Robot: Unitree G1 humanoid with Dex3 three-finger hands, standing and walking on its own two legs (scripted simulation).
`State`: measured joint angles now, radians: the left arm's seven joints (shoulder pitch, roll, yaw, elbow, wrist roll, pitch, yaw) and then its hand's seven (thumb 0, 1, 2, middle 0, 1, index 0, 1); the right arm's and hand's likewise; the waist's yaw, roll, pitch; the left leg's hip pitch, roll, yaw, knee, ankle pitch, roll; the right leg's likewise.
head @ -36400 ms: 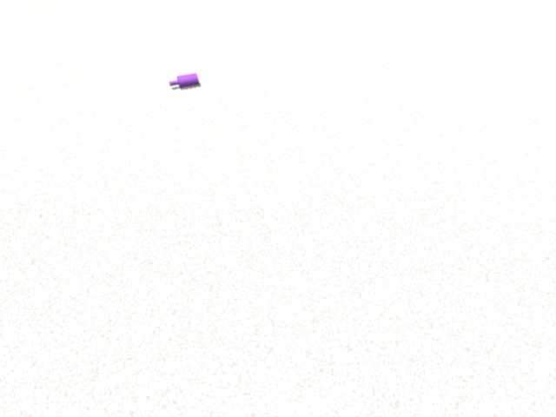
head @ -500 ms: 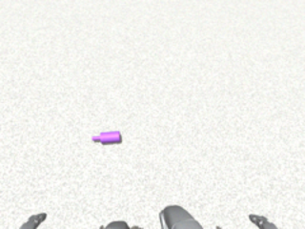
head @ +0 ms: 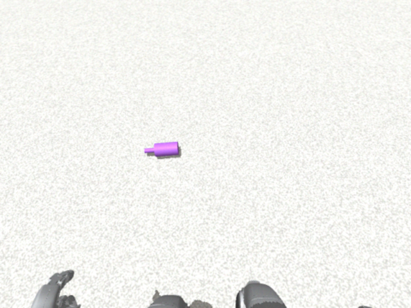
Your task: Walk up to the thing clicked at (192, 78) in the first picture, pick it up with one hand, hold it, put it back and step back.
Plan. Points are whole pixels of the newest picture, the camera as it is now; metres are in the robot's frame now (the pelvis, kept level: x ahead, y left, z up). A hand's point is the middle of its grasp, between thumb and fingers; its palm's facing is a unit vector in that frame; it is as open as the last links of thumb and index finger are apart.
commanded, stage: step back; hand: left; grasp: from above
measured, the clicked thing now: (161, 149) +0.91 +0.27 -0.72
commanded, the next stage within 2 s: stand in 1.48 s
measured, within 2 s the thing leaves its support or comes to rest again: neither
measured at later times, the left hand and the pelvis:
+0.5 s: hand out of the picture -0.10 +0.26 -0.12, palm faces -0.04 -0.90 -0.43, open 7.3 cm; pelvis -0.17 -0.01 +0.01, yaw -3 degrees
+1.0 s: hand out of the picture -0.13 +0.27 -0.14, palm faces -0.02 -0.92 -0.40, open 7.3 cm; pelvis -0.19 -0.01 +0.00, yaw -1 degrees
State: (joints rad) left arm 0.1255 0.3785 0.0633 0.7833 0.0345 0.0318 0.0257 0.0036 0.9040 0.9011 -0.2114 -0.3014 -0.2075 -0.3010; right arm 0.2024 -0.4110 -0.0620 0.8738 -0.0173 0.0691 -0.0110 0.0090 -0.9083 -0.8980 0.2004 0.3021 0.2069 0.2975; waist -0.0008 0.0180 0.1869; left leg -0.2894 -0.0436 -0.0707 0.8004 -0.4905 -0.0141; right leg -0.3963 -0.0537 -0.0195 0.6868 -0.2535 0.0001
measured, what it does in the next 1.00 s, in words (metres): walks backwards: left foot, then right foot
